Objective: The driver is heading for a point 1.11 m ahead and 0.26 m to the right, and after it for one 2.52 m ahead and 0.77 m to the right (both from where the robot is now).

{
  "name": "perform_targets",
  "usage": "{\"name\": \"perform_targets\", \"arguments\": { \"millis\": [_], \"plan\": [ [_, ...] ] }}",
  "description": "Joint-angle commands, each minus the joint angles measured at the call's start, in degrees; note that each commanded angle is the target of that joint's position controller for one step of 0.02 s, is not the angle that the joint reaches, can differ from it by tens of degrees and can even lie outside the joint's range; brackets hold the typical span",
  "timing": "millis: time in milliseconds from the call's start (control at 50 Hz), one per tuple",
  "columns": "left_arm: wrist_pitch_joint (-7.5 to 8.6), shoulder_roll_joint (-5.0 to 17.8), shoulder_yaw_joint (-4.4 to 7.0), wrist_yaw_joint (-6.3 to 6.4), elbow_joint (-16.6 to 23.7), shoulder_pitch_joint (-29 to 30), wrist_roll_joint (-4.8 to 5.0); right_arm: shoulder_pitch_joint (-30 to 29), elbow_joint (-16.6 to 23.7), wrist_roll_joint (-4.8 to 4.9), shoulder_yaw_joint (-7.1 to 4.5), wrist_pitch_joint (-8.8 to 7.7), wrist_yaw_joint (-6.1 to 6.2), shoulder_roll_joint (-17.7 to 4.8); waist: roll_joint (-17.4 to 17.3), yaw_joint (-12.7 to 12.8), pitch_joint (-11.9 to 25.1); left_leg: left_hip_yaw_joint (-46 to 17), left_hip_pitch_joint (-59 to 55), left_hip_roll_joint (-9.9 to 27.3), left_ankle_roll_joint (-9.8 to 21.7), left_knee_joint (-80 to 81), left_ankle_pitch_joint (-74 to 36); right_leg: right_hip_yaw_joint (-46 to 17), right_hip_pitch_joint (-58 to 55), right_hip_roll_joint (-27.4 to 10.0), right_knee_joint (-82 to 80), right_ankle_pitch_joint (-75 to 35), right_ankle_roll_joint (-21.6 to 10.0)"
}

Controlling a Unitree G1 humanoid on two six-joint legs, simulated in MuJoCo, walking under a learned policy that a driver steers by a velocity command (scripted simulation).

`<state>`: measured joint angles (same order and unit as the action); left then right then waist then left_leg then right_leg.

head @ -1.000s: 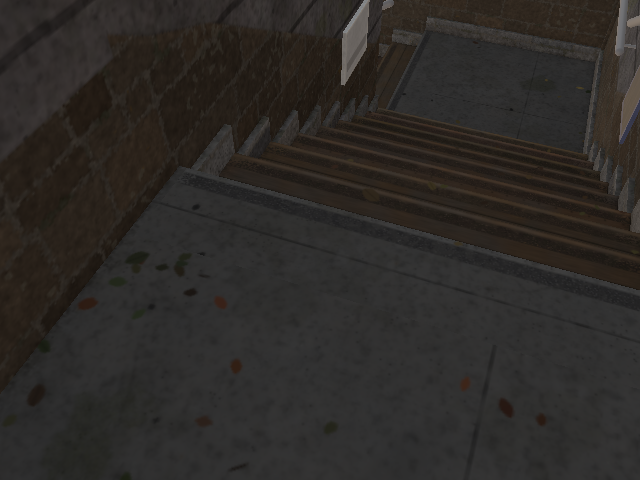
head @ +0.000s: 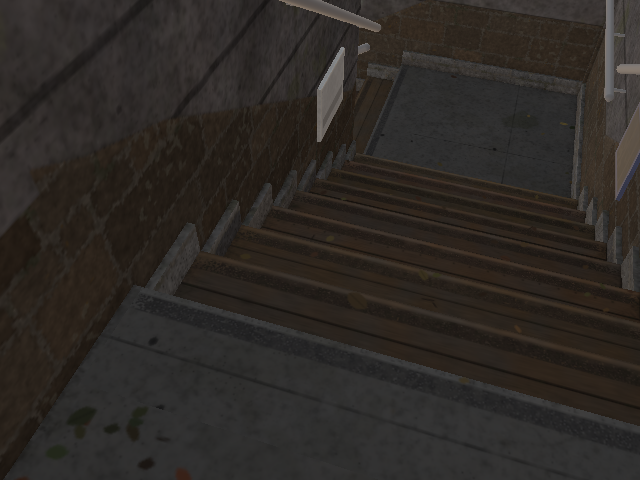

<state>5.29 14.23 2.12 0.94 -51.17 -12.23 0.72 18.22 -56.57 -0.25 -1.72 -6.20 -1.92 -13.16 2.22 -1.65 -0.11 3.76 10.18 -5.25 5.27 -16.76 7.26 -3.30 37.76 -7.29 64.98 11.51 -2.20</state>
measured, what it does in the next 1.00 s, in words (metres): walks ahead: right foot, then left foot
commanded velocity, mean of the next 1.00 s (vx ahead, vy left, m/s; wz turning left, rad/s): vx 0.36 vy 0.00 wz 0.00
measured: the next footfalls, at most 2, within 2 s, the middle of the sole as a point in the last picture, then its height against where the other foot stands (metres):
right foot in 0.30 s outside the picture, level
left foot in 0.78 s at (335, 449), level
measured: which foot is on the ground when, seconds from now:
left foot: down 0.00-0.34, up 0.36-0.76, down 0.78-1.00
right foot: up 0.00-0.28, down 0.30-0.78, up 0.80-1.00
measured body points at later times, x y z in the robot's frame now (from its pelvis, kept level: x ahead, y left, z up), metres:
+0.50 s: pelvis +0.29 -0.10 +0.00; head +0.30 -0.10 +0.45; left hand +0.31 +0.15 -0.14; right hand +0.36 -0.34 -0.14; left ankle +0.26 +0.06 -0.65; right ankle +0.31 -0.18 -0.74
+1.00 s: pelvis +0.44 -0.08 -0.01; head +0.46 -0.07 +0.44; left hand +0.46 +0.15 -0.17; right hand +0.48 -0.32 -0.15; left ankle +0.54 -0.02 -0.74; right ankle +0.43 -0.21 -0.71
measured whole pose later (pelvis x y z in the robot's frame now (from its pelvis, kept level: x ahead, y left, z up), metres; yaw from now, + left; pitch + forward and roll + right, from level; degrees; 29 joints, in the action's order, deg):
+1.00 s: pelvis +0.44 -0.08 -0.01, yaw +0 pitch -1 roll -1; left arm -0.6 10.5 1.6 1.9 -59.0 -15.6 -1.8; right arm 15.1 -58.0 -0.6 -0.6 -2.1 2.7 -9.6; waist 1.3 0.0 -3.1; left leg 5.0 18.9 -3.0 5.9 -22.4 3.0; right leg -1.2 19.0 0.1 46.0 27.0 -0.9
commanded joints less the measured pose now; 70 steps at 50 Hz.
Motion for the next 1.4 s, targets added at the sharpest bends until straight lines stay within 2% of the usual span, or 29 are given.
{"name": "perform_targets", "arguments": {
  "millis": [20,140,160,180,220,300,320,340,360,380,400,460,520,580,600,640,700,760,780,800,820,840,900,960,1100,1160,1220,1340,1400],
  "plan": [
    [-0.17,2.5,0.76,0.47,2.3,-2.0,-0.71,-2.1,3.1,0.04,-1.19,-1.01,0.96,-7.4,-4.5,2.6,-3.1,-12.2,5.9,16.2,9.9,12.0,-3.0,-0.1,1.8,-2.5,-7.2,-9.0,1.4],
    [0.72,1.7,0.33,-1.00,5.7,10.5,0.06,4.6,1.4,1.07,-1.51,0.49,1.64,-9.3,-4.7,-2.2,-3.8,-8.9,-1.7,15.7,6.9,9.7,-4.0,3.1,-0.9,1.0,-27.5,-17.3,2.0],
    [-1.55,-1.6,-1.74,-2.93,4.0,5.7,-8.08,10.3,-2.0,-6.16,1.83,-1.38,-1.06,0.1,-6.6,-1.0,-3.4,-10.3,-7.9,18.4,9.8,8.4,-5.8,0.6,1.1,0.2,-30.3,-17.1,0.6],
    [-2.48,0.0,-0.88,-3.39,4.8,6.6,-8.15,11.2,-2.5,-5.26,1.24,-1.89,-2.27,-1.4,-6.9,-1.3,-5.0,-11.0,-11.2,19.8,10.4,8.2,-7.0,0.8,2.5,0.5,-31.9,-14.1,-0.3],
    [-2.63,3.0,-0.29,-3.54,7.3,12.1,-5.67,8.1,-1.6,-3.55,0.15,-1.55,-3.01,-6.6,-5.7,-1.4,-4.2,-11.4,-13.9,21.0,9.7,7.3,-8.7,1.9,0.0,1.9,-34.9,-9.5,-2.0],
    [-0.58,5.9,0.95,-2.51,6.5,8.2,-2.87,6.8,-1.0,-3.80,-1.10,0.43,-1.66,-10.4,-4.8,2.3,0.8,-7.1,-12.4,17.3,5.3,-3.2,-26.8,6.7,-20.9,6.9,-37.9,-12.4,-5.3],
    [0.22,8.8,1.80,-2.23,3.3,-3.0,-2.49,8.7,-0.3,-4.80,-0.02,0.17,-1.62,-6.2,0.5,5.0,11.4,-2.2,-3.6,11.1,1.0,-18.0,-23.3,2.5,-41.6,2.9,-31.5,-23.1,-10.7],
    [-0.11,10.7,2.07,-2.25,-0.6,-19.2,-2.84,16.2,0.9,-5.63,2.36,-0.71,-2.35,1.5,15.9,8.0,27.0,-1.9,19.6,1.0,-3.7,-36.2,9.1,-24.3,-71.8,-11.8,-40.7,-12.6,-22.8],
    [0.08,8.3,1.92,-1.83,-4.3,-27.4,-4.92,6.8,1.8,-3.34,0.53,-0.67,-3.15,-4.0,8.4,13.0,17.6,-9.0,30.7,0.1,-1.4,-49.8,24.3,-34.7,-69.1,-13.1,-48.8,-3.6,-18.5],
    [1.33,9.3,2.55,-1.51,-4.5,-22.2,-4.76,1.0,3.3,-2.50,-0.19,-1.03,-2.47,-4.2,5.7,11.2,4.9,-12.4,36.4,3.7,1.3,-55.6,20.6,-28.1,-57.1,-11.7,-50.7,6.3,-13.5],
    [1.60,7.0,2.23,-0.93,-2.8,-13.7,-4.10,-1.0,3.3,-2.98,-0.76,-1.29,-1.03,-5.7,3.2,8.1,-0.9,-11.1,34.5,8.3,2.0,-55.0,15.6,-21.5,-45.2,-10.1,-52.3,7.1,-12.4],
    [1.11,-2.1,-0.67,-0.38,-1.1,-7.8,-3.94,-0.7,4.1,-4.61,0.60,-0.02,0.10,0.9,0.5,2.0,0.0,-10.1,25.1,12.2,1.7,-51.2,7.6,-12.7,-33.0,-7.8,-57.1,-6.1,-12.7],
    [1.95,-1.5,-0.41,-0.94,-1.7,-10.2,-4.87,-2.3,4.1,-3.89,0.20,0.68,-1.79,0.1,0.6,2.2,-2.5,-7.3,30.1,12.0,0.1,-45.0,1.3,-6.2,-31.8,-5.5,-59.2,-11.6,-13.1],
    [2.43,-0.8,-0.59,-2.64,-1.0,-9.0,-5.27,-8.6,7.2,-3.15,0.35,1.25,-2.66,1.4,-0.2,0.6,-0.9,-1.6,21.9,10.8,-3.0,-30.4,-11.4,3.9,-22.9,-0.5,-54.6,-39.3,-11.7],
    [2.11,4.1,0.65,-2.24,-3.2,-11.8,0.07,-9.1,7.3,-0.03,0.22,2.47,-0.53,0.5,-0.9,-0.2,-2.5,1.4,15.5,7.2,-4.0,-28.3,-10.1,5.3,-20.5,-0.5,-51.8,-43.1,-7.3],
    [1.31,2.5,0.02,-1.83,-5.3,-16.1,0.70,-9.6,6.7,0.47,0.63,3.53,0.79,1.1,2.8,1.6,-3.0,1.9,12.7,5.7,-4.0,-24.6,-12.8,5.5,-21.0,0.5,-50.6,-39.5,-5.4],
    [-0.03,1.3,-0.29,-0.83,-6.0,-15.1,-1.56,-11.0,6.8,-0.47,0.20,3.75,2.14,-0.6,4.3,2.1,-4.5,0.2,13.5,6.1,-2.2,-20.7,-10.0,2.6,-26.5,-1.9,-47.6,-36.8,-6.8],
    [-0.19,1.8,0.10,0.47,-6.3,-12.0,-1.78,-0.6,2.5,-1.50,-0.85,2.28,3.21,-2.1,1.3,-2.4,-0.9,-1.4,4.3,4.9,-0.1,-9.1,-9.3,1.1,-32.3,-1.6,-35.7,-36.9,-5.9],
    [-0.11,1.0,-0.06,0.62,-6.5,-14.5,-1.27,4.3,0.8,-1.75,-1.46,1.21,3.53,-4.3,-2.4,-2.6,2.8,-4.6,-3.0,9.0,0.5,-6.9,-25.6,2.3,-31.3,1.7,-27.0,-27.7,-4.3],
    [-0.27,-1.6,-0.32,1.16,-7.0,-22.0,-0.04,8.2,1.0,-2.46,-1.88,0.84,3.40,-7.5,-9.6,-0.3,10.7,-15.8,-14.9,22.2,5.3,-12.4,-54.8,4.7,-24.6,6.7,-13.6,0.4,-2.5],
    [-1.93,-3.3,-0.26,1.29,-9.8,-29.0,0.62,6.0,1.3,-0.52,-1.77,1.66,3.55,-7.5,-15.3,1.5,16.3,-26.3,-17.1,29.0,14.3,-9.5,-54.5,3.5,-18.4,11.3,-4.4,26.1,-0.9],
    [-3.31,0.4,0.53,1.35,-10.0,-25.1,-1.60,2.1,2.7,0.73,-1.01,2.50,3.32,-4.1,-9.1,1.8,12.9,-26.8,-10.9,27.3,14.2,-4.9,-36.3,1.0,-16.4,9.3,-2.6,26.3,-0.1],
    [-4.83,-0.8,0.49,0.43,-7.4,-13.4,-3.05,-3.7,2.7,-0.01,-0.13,3.71,4.73,-1.8,-5.9,3.1,3.0,-18.8,2.7,20.5,9.4,4.1,-11.8,0.8,-16.9,6.4,-9.4,18.3,1.3],
    [-6.59,-3.4,-0.48,1.00,-9.7,-15.2,-2.55,-2.9,0.9,-0.60,0.41,3.30,4.85,-1.3,-5.8,4.5,3.8,-13.5,7.0,17.0,6.5,4.4,-11.0,2.3,-24.2,7.4,-17.9,15.2,1.8],
    [-7.52,-2.1,-1.49,1.41,-11.0,-13.2,-2.50,-2.5,-0.7,0.80,0.17,5.85,4.92,-4.3,-7.3,4.5,-0.7,-15.2,15.0,15.3,0.7,9.8,24.7,3.8,-31.7,7.8,-36.8,4.7,-0.5],
    [-6.11,0.1,-1.83,1.47,-10.1,-10.6,-2.49,0.5,-2.0,1.36,0.05,7.17,4.65,-2.6,-0.1,1.6,-6.5,-11.1,10.7,10.2,-4.4,6.6,20.0,-4.7,-19.9,2.8,-47.8,14.7,-2.0],
    [-3.96,0.1,-2.03,1.33,-9.7,-6.3,-0.91,2.8,-3.6,-0.09,0.77,7.40,3.40,0.5,3.6,-1.3,-4.3,-7.8,-3.3,8.3,-4.3,-1.8,4.5,-7.4,-11.3,1.0,-54.9,17.7,-1.2],
    [-4.93,0.7,-1.35,0.99,-9.8,-8.4,-1.45,3.8,-5.4,-0.55,1.21,6.42,3.12,-0.1,0.2,0.8,-5.0,-7.6,3.7,6.7,-4.0,-3.6,15.0,-7.0,-15.9,2.6,-54.5,24.7,-3.0],
    [-4.99,-1.0,-1.67,1.09,-9.7,-7.3,-1.34,3.8,-6.1,-0.39,2.15,5.92,3.22,2.8,-1.3,0.8,-5.9,-8.7,4.6,7.1,-4.4,-2.7,6.9,-6.6,-18.1,1.9,-53.7,17.2,-3.0]
  ]
}}
Over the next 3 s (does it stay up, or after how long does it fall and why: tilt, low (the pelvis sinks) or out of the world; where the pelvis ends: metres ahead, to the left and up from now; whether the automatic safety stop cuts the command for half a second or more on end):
stays up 0.56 -0.20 0.00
